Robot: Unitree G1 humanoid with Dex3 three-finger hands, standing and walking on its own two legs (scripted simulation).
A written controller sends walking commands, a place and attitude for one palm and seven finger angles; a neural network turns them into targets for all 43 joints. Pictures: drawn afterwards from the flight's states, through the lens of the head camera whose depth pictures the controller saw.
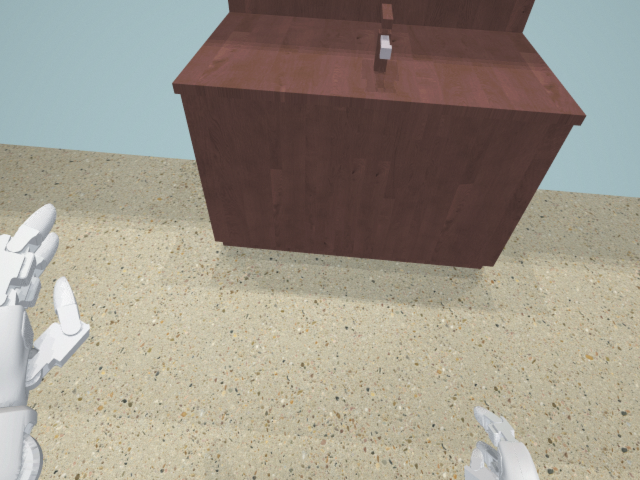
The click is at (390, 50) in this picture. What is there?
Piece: tap's lever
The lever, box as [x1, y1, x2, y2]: [380, 45, 391, 59]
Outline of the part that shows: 381,45 380,58 389,59 391,45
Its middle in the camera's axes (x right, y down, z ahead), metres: +0.17 -0.50 +1.03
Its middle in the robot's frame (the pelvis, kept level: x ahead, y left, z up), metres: +1.12 -0.10 +0.08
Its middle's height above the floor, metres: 0.85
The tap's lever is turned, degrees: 0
